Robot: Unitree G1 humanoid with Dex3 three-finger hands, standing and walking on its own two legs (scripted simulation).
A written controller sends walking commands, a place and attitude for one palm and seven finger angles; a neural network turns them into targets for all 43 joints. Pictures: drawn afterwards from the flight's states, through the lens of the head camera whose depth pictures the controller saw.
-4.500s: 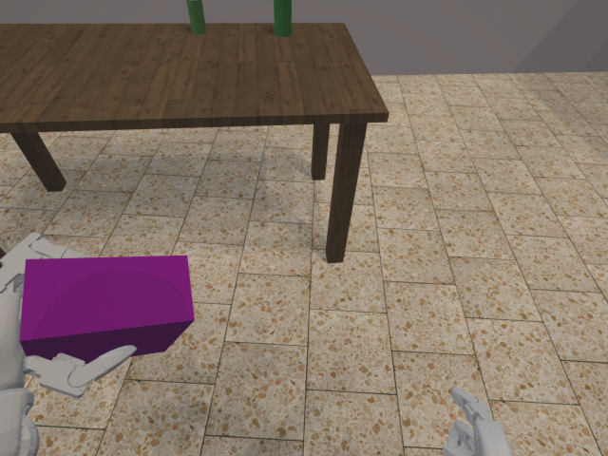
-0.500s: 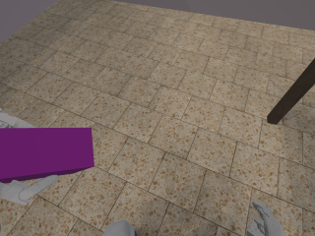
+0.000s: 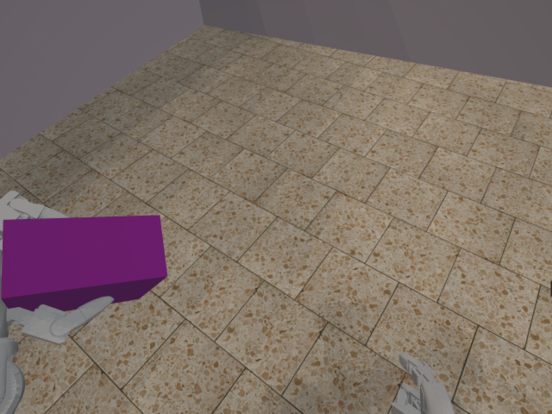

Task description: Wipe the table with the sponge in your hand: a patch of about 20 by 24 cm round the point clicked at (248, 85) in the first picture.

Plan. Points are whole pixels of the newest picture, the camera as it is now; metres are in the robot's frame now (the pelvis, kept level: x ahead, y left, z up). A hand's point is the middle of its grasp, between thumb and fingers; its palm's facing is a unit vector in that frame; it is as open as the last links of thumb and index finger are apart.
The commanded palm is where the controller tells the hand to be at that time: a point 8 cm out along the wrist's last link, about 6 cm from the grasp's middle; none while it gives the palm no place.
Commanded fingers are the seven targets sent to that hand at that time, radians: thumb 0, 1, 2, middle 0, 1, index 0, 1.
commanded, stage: walk to a spot facing it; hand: left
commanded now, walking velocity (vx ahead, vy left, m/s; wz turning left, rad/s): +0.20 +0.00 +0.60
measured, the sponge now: (108, 265) +0.23 +0.21 +0.16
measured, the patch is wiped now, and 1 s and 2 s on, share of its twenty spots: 0.00 0.00 0.00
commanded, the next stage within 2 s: turn to face it in 0.10 s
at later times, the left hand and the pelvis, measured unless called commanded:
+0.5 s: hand (67, 199) +0.30 +0.28 +0.19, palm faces +0.49 -0.77 -0.41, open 10.7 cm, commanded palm +0.24 +0.30 +0.19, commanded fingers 0.00 0.10 1.30 -1.20 -1.60 -1.20 -1.60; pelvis +0.09 +0.01 +0.01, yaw +2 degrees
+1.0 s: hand (220, 185) +0.34 +0.10 +0.19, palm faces +0.13 -0.84 -0.53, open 10.7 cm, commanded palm +0.28 +0.17 +0.19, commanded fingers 0.00 0.10 1.30 -1.20 -1.60 -1.20 -1.60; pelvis +0.06 -0.07 +0.01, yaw -13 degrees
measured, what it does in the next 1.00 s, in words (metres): steps on the spot: left foot, then right foot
